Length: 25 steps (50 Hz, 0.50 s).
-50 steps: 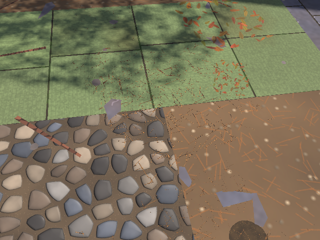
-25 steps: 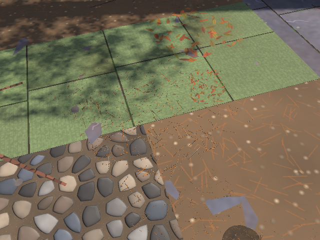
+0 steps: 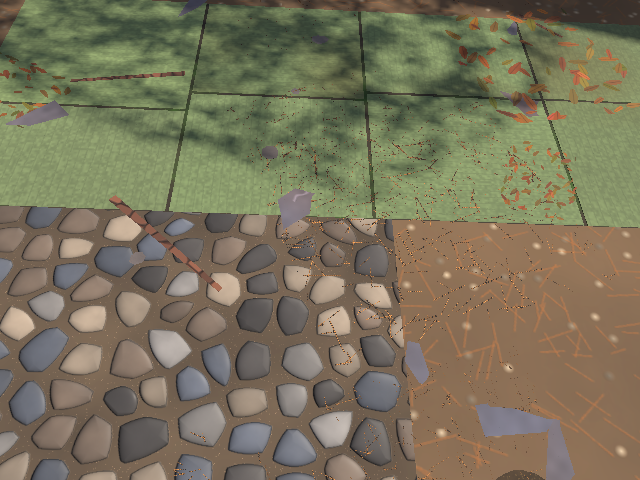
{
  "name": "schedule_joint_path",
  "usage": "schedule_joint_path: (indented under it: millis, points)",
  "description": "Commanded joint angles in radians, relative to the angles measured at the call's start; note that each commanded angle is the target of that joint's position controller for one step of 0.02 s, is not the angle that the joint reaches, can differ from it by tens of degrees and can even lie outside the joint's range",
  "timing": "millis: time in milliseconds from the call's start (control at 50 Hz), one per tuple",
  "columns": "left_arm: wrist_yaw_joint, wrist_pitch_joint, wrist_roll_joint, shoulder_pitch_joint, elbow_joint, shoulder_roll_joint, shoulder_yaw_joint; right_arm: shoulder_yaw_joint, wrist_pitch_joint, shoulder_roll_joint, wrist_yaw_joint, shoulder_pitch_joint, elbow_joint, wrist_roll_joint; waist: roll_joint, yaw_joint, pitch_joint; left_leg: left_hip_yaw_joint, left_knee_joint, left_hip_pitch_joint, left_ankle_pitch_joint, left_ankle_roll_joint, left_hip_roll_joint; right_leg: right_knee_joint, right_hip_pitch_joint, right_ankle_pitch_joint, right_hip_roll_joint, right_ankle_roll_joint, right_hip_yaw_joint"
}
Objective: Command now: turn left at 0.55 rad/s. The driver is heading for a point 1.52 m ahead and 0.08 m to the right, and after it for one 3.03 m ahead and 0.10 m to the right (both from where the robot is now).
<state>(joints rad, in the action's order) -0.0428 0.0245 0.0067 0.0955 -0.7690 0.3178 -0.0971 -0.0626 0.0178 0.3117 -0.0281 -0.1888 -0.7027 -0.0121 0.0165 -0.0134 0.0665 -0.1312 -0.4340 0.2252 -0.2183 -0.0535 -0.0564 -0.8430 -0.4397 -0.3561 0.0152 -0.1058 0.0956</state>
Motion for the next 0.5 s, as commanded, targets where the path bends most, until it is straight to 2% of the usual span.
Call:
schedule_joint_path:
  millis: [20, 100, 140, 160, 180, 200, 220, 240, 260, 280, 300, 340, 380, 440, 500]
  points:
    - [0.006, -0.027, 0.004, -0.043, 0.075, 0.076, -0.013, -0.054, 0.000, 0.193, -0.003, 0.018, 0.068, 0.002, -0.179, -0.020, -0.107, -0.272, 0.078, -0.096, 0.263, -0.175, 0.228, 0.099, -0.006, -0.005, 0.021, 0.000, -0.004]
    - [0.024, -0.050, 0.010, 0.003, 0.069, 0.090, -0.016, -0.052, 0.012, 0.187, 0.001, 0.063, 0.084, -0.007, -0.196, -0.004, -0.126, -0.359, 0.028, -0.089, 0.341, -0.157, 0.215, 0.254, 0.091, 0.007, 0.038, 0.024, -0.004]
    - [0.033, -0.062, 0.010, 0.074, 0.047, 0.093, -0.022, -0.047, 0.020, 0.171, -0.005, 0.101, 0.096, -0.021, -0.183, 0.044, -0.139, -0.362, -0.027, -0.057, 0.295, -0.104, 0.167, 0.479, 0.220, 0.188, 0.031, 0.050, -0.024]
    - [0.031, -0.063, 0.002, 0.113, 0.040, 0.131, -0.032, -0.036, 0.021, 0.137, -0.009, 0.071, 0.096, -0.017, -0.116, 0.043, -0.179, -0.318, -0.096, 0.030, 0.071, -0.054, 0.117, 0.528, 0.355, 0.248, -0.071, 0.089, 0.048]
    - [0.022, -0.055, -0.009, 0.111, 0.054, 0.176, -0.034, -0.015, 0.019, 0.060, -0.002, -0.008, 0.079, 0.006, 0.126, -0.003, -0.203, -0.141, -0.331, 0.180, -0.321, 0.007, -0.023, 0.558, 0.469, 0.266, -0.279, 0.174, 0.262]
    - [0.030, -0.056, -0.040, 0.121, 0.049, 0.216, -0.041, -0.038, 0.008, 0.131, -0.005, 0.003, 0.115, -0.009, 0.255, 0.000, -0.127, -0.053, -0.492, 0.380, -0.431, 0.032, -0.061, 0.616, 0.391, 0.068, -0.397, 0.323, 0.488]
    - [0.032, -0.067, -0.031, 0.093, 0.067, 0.160, -0.026, -0.052, 0.000, 0.188, -0.006, 0.015, 0.102, -0.004, 0.166, 0.009, -0.078, -0.065, -0.601, 0.417, -0.350, 0.044, 0.019, 0.651, 0.359, -0.161, -0.381, 0.348, 0.470]
    - [0.027, -0.073, -0.013, 0.065, 0.066, 0.120, -0.014, -0.057, -0.004, 0.192, -0.003, 0.021, 0.091, 0.000, 0.146, 0.006, -0.039, -0.048, -0.632, 0.444, -0.275, 0.055, 0.031, 0.665, 0.347, -0.247, -0.322, 0.312, 0.394]
    - [0.021, -0.076, -0.001, 0.061, 0.069, 0.110, -0.007, -0.053, -0.004, 0.163, -0.002, 0.006, 0.071, 0.007, 0.136, 0.007, -0.037, -0.035, -0.653, 0.456, -0.228, 0.072, 0.037, 0.672, 0.367, -0.261, -0.279, 0.282, 0.340]
    - [0.016, -0.079, 0.005, 0.079, 0.058, 0.103, -0.002, -0.046, -0.009, 0.143, 0.003, 0.014, 0.071, 0.009, 0.127, 0.023, -0.024, -0.029, -0.667, 0.476, -0.179, 0.085, 0.043, 0.681, 0.378, -0.229, -0.268, 0.281, 0.307]
    - [0.012, -0.084, 0.002, 0.110, 0.048, 0.099, 0.002, -0.038, -0.020, 0.116, 0.009, 0.024, 0.070, 0.005, 0.118, 0.037, -0.022, -0.009, -0.663, 0.471, -0.138, 0.091, 0.047, 0.694, 0.377, -0.195, -0.249, 0.278, 0.263]
    - [0.013, -0.094, -0.002, 0.165, 0.028, 0.100, 0.004, -0.026, -0.040, 0.086, 0.016, 0.060, 0.079, -0.002, 0.118, 0.064, -0.008, 0.030, -0.593, 0.487, -0.085, 0.097, 0.061, 0.714, 0.397, -0.134, -0.237, 0.286, 0.209]
    - [0.016, -0.099, 0.002, 0.187, 0.020, 0.113, 0.002, -0.016, -0.055, 0.072, 0.022, 0.095, 0.092, 0.001, 0.120, 0.077, -0.007, 0.071, -0.489, 0.473, -0.048, 0.104, 0.090, 0.724, 0.409, -0.066, -0.240, 0.296, 0.174]
    - [0.024, -0.098, 0.010, 0.199, 0.016, 0.149, -0.005, 0.003, -0.074, 0.039, 0.034, 0.135, 0.106, -0.001, 0.129, 0.091, -0.007, 0.127, -0.299, 0.339, -0.028, 0.099, 0.105, 0.722, 0.338, 0.029, -0.235, 0.294, 0.104]
    - [0.038, -0.094, 0.021, 0.236, 0.004, 0.171, -0.009, 0.002, -0.082, 0.058, 0.046, 0.131, 0.109, -0.012, 0.135, 0.089, -0.002, 0.157, -0.185, 0.213, -0.042, 0.075, 0.088, 0.698, 0.283, 0.030, -0.256, 0.303, 0.090]
